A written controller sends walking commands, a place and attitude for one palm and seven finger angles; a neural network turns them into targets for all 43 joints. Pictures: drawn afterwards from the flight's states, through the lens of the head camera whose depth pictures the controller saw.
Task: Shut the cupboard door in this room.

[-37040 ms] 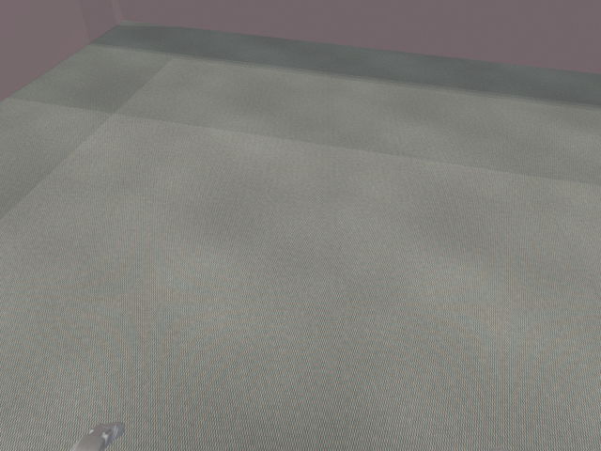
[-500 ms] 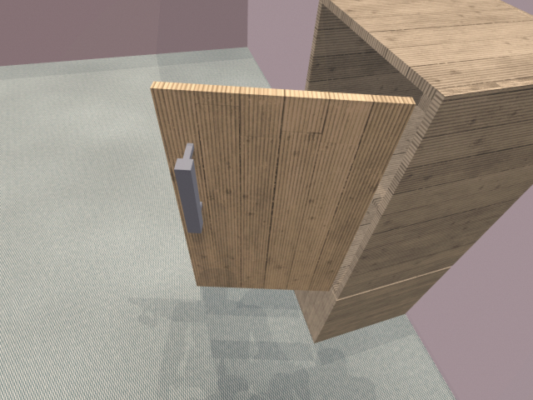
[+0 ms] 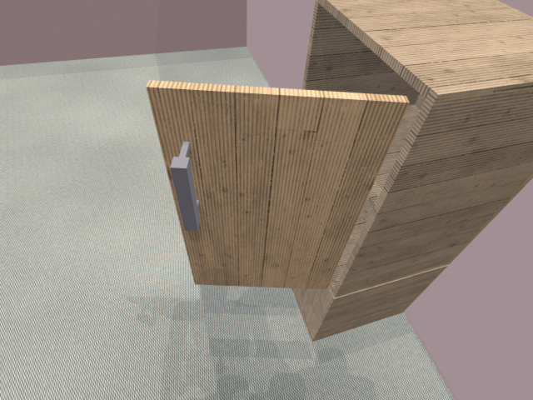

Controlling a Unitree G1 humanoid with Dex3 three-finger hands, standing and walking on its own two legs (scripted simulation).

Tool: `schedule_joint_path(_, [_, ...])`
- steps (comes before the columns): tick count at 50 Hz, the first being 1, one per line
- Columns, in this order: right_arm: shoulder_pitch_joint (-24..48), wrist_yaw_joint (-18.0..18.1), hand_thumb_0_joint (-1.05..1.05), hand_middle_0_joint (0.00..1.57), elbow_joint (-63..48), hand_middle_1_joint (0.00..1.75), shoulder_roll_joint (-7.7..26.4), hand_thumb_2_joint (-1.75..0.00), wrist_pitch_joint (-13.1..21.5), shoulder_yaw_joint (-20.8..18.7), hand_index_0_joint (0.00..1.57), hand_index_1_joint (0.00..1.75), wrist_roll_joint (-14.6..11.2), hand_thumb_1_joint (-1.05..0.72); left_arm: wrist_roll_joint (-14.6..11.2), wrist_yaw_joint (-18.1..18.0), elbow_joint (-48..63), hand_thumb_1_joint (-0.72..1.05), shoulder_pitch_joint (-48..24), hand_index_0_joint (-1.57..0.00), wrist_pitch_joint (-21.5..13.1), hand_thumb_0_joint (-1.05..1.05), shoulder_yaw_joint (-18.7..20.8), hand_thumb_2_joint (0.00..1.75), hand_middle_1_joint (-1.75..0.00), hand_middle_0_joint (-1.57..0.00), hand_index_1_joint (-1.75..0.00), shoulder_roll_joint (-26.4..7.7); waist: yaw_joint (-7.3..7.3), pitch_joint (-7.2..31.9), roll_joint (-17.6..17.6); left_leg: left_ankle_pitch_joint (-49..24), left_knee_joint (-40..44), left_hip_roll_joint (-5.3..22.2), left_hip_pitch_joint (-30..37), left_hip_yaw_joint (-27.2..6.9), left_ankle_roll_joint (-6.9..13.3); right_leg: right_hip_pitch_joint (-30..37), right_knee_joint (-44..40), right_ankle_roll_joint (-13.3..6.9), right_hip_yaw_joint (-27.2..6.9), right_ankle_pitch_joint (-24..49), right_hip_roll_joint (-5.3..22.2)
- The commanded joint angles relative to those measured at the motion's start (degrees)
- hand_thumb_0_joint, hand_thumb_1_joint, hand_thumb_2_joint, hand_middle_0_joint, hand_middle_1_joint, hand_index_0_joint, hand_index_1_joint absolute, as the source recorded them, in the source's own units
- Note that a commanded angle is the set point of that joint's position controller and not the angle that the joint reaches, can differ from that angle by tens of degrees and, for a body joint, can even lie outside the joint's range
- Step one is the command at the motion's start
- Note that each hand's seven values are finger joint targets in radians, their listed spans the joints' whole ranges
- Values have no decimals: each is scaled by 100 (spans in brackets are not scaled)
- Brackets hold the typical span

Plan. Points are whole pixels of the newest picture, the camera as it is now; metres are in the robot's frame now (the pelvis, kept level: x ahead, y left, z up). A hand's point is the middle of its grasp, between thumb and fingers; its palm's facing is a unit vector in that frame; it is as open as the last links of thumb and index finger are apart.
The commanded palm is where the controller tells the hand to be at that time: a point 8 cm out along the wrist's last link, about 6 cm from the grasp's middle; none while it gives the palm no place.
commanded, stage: look again from close up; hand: left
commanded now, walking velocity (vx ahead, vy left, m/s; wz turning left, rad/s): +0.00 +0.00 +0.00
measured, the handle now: (189, 188) +0.43 +0.17 +0.07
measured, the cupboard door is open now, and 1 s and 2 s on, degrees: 72 72 72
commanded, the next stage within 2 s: raise the hand and make a fist in 0.10 s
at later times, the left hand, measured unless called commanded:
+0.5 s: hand (182, 336) +0.20 +0.13 +0.02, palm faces +0.07 -1.00 +0.02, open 6.7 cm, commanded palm +0.11 +0.20 -0.05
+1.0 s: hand (182, 344) +0.20 +0.14 -0.02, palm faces -0.03 -1.00 +0.00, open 4.3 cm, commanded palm +0.15 +0.21 +0.00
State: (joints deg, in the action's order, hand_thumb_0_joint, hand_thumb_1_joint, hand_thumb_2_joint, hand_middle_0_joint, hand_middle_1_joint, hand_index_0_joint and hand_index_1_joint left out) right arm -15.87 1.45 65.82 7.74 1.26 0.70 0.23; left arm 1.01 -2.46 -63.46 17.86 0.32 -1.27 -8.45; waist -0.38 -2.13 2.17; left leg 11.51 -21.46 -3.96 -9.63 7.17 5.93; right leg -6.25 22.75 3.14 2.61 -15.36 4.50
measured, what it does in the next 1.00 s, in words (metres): lowers itself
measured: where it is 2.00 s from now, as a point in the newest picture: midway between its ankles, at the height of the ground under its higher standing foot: outside the picture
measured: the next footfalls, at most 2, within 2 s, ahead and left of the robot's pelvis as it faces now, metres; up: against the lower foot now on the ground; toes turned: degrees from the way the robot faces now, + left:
none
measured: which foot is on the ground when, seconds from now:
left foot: down 0.00-1.00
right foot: down 0.00-1.00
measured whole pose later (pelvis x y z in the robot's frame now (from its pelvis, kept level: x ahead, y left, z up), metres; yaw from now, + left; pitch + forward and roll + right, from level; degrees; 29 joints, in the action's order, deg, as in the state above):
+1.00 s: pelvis +0.00 -0.05 -0.07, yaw +4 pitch +12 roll -1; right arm -13.4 2.9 29.6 10.5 11.0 2.2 -2.9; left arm -17.1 19.1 5.4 23.7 -10.8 7.1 -14.3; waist -0.7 6.2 -2.3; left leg 27.5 -58.1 -1.3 -42.5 0.6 2.1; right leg -40.8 56.5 -3.6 5.2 -27.6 -2.6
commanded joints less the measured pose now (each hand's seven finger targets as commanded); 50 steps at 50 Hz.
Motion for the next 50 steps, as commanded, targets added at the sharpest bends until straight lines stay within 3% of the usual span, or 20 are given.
schedule_joint_path(1, [-348,28,0,20,-154,30,645,-90,96,-108,20,30,11,-90,-8,-24,91,90,511,-20,-105,0,106,90,-30,-20,-30,-490,18,-204,-178,-414,611,1020,78,-1059,-283,-414,-316,-392,-315,469,268])
schedule_joint_path(9, [-339,42,0,20,-140,30,617,-90,105,-98,20,30,8,-90,-12,-31,66,90,536,-20,-127,0,101,90,-30,-20,-30,-453,23,-234,-157,-754,495,1018,162,-993,-280,-446,-366,-397,-339,579,268])
schedule_joint_path(10, [-146,-16,0,20,-573,30,915,-90,110,-61,20,30,-9,-90,103,-210,16,90,461,-20,-245,0,34,90,-30,-20,-30,-576,61,-382,-432,-2696,-413,1157,-242,-1128,-517,-691,-83,-381,-364,1075,282])
schedule_joint_path(11, [-818,366,0,20,-2377,30,2017,-90,1106,-334,20,30,-136,-90,-591,-312,9399,90,-4213,-20,-1650,0,1936,90,-30,-20,-30,-3362,1249,2062,-471,-3131,-314,978,2102,-1624,-684,-1258,937,-269,404,1544,-572])
schedule_joint_path(12, [-430,477,0,20,-2225,30,1349,-90,1697,83,20,30,-370,-90,-645,-382,8093,90,-560,-22,-1323,0,156,90,-32,-22,-32,-1169,433,2637,-2373,-3115,-77,1151,2892,-1609,-954,-1603,1813,-425,283,-295,-737])
schedule_joint_path(13, [-168,456,0,20,-1949,30,1378,-90,1855,-7,20,30,-173,-90,-773,-604,7850,90,-490,-24,-1034,0,481,90,-34,-24,-34,-1157,175,2287,-2318,-3112,435,1108,1967,-1624,-1280,-1654,1796,-486,23,-695,-657])
schedule_joint_path(14, [-106,243,0,20,-1713,30,1067,-90,1876,-64,20,30,-248,-90,-821,-596,5906,90,1065,-25,-295,0,-348,90,-36,-25,-36,272,228,1389,-1462,-1945,477,1057,1061,-1602,-1199,-1890,1827,-452,21,-792,-424])
schedule_joint_path(16, [21,60,0,20,-2449,30,1337,-90,2006,-227,20,30,-309,-90,-976,-453,7105,90,86,-29,-587,0,-660,90,-40,-29,-40,344,388,271,-1144,21,-51,817,-12,-1414,-851,-1878,1165,-472,157,-422,-377])
schedule_joint_path(18, [214,-14,0,20,-2799,30,1428,-90,2101,-291,20,30,-215,-90,-943,-204,6009,90,254,-33,-1099,0,-158,90,-44,-33,-44,26,483,-286,243,969,-854,434,-1142,-1235,-632,-2214,538,-494,137,-706,-328])
schedule_joint_path(20, [356,-79,0,20,-3132,30,1429,-90,2044,-358,20,30,-118,-90,-1162,319,5026,90,1308,-36,-1839,0,319,90,-48,-36,-48,25,96,-128,1604,1180,-1575,294,-2119,-1098,-632,-2832,962,-511,117,-1636,-326])
schedule_joint_path(22, [612,-130,0,20,-3430,30,1443,-90,1915,-485,20,30,-81,-90,-1595,1133,4877,90,1805,-40,-2672,0,906,90,-52,-40,-52,-371,-200,238,2329,1418,-2250,159,-3095,-846,-739,-2946,1316,-540,-245,-2408,-246])
schedule_joint_path(25, [963,-222,0,20,-4119,30,1510,-90,1688,-619,20,30,-204,-90,-1755,2067,4852,90,1881,-46,-3296,0,1571,90,-58,-46,-58,-1044,-365,448,1635,1565,-2933,34,-3889,-599,-696,-2709,1650,-500,-1068,-2493,-16])
schedule_joint_path(28, [1142,-230,0,20,-4620,30,1417,-90,1512,-562,20,30,-242,-90,-1707,1984,6354,90,1223,-51,-3101,0,1799,90,-64,-51,-64,-1531,-534,895,-636,1743,-2970,-34,-3819,-500,-576,-2784,1908,-596,-1212,-2884,-98])
schedule_joint_path(32, [864,-130,0,20,-4810,30,1273,-90,1639,-428,20,30,-158,-90,-1746,1378,8917,90,16,-58,-3467,0,1554,90,-72,-58,-72,-1516,-73,1846,-1602,1685,-3024,215,-2990,-955,-412,-3342,2403,-639,-820,-2036,-404])
schedule_joint_path(36, [601,42,0,20,-4333,30,1357,-90,1884,-337,20,30,-168,-90,-1854,1571,9100,90,-138,-66,-4039,0,748,90,-80,-66,-80,-1028,494,1721,-957,1146,-3766,314,-3132,-1103,-346,-3702,2425,-491,-1008,-1429,-451])
schedule_joint_path(39, [427,172,0,20,-4149,30,1459,-90,1927,-293,20,30,-241,-90,-1908,2139,8111,90,-3,-71,-3687,0,468,90,-86,-71,-86,-921,706,1349,-290,1064,-3955,363,-3454,-1159,-302,-3705,2364,-304,-1002,-951,-417])
schedule_joint_path(43, [461,246,0,20,-4345,30,1462,-90,1617,-352,20,30,-414,-90,-1768,2532,6960,90,832,-79,-2080,0,1165,90,-94,-79,-94,-1478,116,1631,163,735,-3572,318,-3582,-999,-289,-2720,1971,-106,-1222,-644,-234])
schedule_joint_path(45, [569,235,0,20,-4677,30,1339,-90,1426,-344,20,30,-413,-90,-1879,2448,7687,90,1047,-82,-1533,0,1625,90,-98,-82,-98,-1672,-227,2436,95,183,-3303,262,-3182,-963,-328,-1825,2085,-59,-1151,380,-115])
schedule_joint_path(48, [719,236,0,20,-4746,30,1041,-90,1274,-282,20,30,-307,-90,-2172,1848,8445,90,1212,-88,-1452,0,2388,90,-104,-88,-104,-1706,-524,2743,120,-274,-3066,256,-2888,-1029,-433,-1163,2326,-47,-906,1662,-182])
schedule_joint_path(50, [578,203,0,20,-4660,30,942,-90,1289,-281,20,30,-264,-90,-2247,1536,8689,90,1384,-92,-1794,0,2295,90,-108,-92,-108,-1362,-469,2546,126,-615,-2903,273,-2725,-1003,-493,-1107,2511,-160,-636,2713,-254])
